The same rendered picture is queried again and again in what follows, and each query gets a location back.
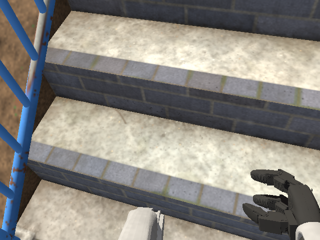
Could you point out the robot right hand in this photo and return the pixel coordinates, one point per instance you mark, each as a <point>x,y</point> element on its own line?
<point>286,213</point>

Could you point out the right robot forearm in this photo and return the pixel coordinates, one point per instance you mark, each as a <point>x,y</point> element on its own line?
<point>308,231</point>

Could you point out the left robot thigh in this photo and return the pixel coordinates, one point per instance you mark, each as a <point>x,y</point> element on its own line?
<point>143,224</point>

